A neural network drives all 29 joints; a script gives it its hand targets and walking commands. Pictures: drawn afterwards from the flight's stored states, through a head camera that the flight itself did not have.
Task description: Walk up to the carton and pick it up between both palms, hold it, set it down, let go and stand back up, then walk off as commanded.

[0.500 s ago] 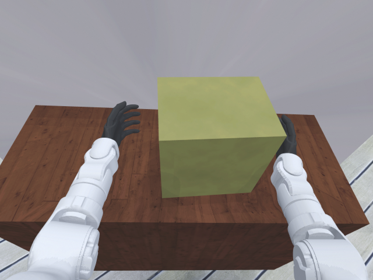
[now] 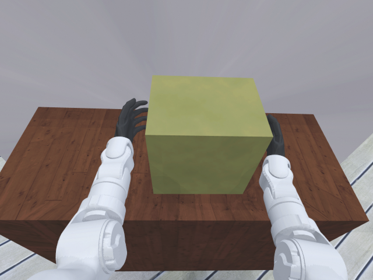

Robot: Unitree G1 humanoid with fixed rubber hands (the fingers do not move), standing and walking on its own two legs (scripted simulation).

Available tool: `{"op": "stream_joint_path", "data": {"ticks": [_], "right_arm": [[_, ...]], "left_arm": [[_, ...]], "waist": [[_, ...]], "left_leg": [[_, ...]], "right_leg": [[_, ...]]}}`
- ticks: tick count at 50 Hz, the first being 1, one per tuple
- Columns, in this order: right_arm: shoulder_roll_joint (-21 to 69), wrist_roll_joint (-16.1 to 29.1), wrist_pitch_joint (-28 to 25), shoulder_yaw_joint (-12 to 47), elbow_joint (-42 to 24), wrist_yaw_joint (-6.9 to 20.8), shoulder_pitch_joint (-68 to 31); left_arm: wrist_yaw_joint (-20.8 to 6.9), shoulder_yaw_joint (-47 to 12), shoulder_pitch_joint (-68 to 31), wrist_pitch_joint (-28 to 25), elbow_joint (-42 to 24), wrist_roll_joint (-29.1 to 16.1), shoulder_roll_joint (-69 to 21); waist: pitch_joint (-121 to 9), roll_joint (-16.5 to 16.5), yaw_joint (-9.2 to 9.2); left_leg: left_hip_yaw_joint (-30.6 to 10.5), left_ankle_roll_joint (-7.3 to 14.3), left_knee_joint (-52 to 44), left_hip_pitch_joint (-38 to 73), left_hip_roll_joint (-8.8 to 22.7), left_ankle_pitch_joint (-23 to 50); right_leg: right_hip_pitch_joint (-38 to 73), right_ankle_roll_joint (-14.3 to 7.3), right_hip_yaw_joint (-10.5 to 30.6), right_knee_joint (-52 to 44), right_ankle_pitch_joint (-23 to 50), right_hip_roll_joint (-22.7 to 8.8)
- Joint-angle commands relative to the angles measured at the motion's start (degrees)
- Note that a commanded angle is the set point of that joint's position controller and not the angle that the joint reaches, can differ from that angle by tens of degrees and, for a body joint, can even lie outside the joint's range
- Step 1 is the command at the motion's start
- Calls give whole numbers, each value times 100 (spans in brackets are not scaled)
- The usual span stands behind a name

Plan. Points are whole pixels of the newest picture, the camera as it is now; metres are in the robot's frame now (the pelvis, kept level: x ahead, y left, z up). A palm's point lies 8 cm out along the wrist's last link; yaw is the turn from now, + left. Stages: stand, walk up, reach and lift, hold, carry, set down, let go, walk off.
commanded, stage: reach and lift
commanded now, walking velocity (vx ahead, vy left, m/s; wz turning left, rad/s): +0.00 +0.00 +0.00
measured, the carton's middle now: (200, 138) +0.44 -0.02 +0.03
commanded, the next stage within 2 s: none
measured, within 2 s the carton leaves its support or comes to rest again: leaves its support in 1.10 s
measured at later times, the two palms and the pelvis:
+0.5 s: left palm (125, 134) +0.41 +0.15 +0.08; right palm (273, 151) +0.37 -0.18 +0.07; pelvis +0.00 +0.00 +0.00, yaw +0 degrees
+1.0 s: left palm (125, 135) +0.40 +0.15 +0.08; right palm (273, 153) +0.37 -0.18 +0.07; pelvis +0.00 +0.00 +0.00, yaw +0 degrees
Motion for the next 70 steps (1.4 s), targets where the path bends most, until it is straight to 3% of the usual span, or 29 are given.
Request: {"op": "stream_joint_path", "data": {"ticks": [1,16,41,49,54,62,67,70], "right_arm": [[3746,-956,-234,1149,-675,775,-2839],[4006,-1024,-289,1263,-578,687,-2859],[4045,-838,-502,1494,-794,670,-3109],[4169,-897,-1014,1763,-977,617,-3453],[4103,-1006,-1444,1831,-907,598,-3679],[3642,-1577,-2080,1350,-89,571,-3983],[3474,-1681,-2282,1151,410,541,-4104],[3363,-1599,-2287,1227,347,551,-4170]], "left_arm": [[-947,-1132,-2651,-115,-24,1160,-2335],[-989,-1083,-2681,-50,116,1193,-2486],[-874,-1282,-2717,-178,56,1102,-2744],[-760,-1633,-2995,-580,-216,968,-2986],[-701,-1697,-3161,-913,-170,1045,-3044],[-698,-1523,-3463,-1325,322,1375,-2964],[-621,-1558,-3494,-1397,517,1448,-3008],[-549,-1636,-3317,-1347,505,1405,-3025]], "waist": [[-2468,107,-302],[-2159,-66,-284],[-2363,-111,-193],[-3137,-104,-256],[-3316,-95,-218],[-2896,-50,-271],[-2664,55,-178],[-2767,83,-74]], "left_leg": [[329,-249,-668,457,-280,2222],[414,-181,-793,292,-279,1813],[373,-192,-794,334,-221,2171],[328,-282,-657,447,-211,2753],[281,-300,-652,511,-173,2891],[315,-362,-722,794,-59,2721],[311,-370,-747,932,-16,2556],[299,-369,-733,1039,-1,2646]], "right_leg": [[2929,283,156,-32,3120,-27],[3099,268,188,-111,3119,-85],[3047,204,172,-154,3246,-41],[3239,251,170,-49,4057,-24],[3191,253,170,-97,4096,-15],[2651,153,83,-435,3079,38],[2142,56,-3,-599,2235,131],[1974,7,-28,-653,2067,199]]}}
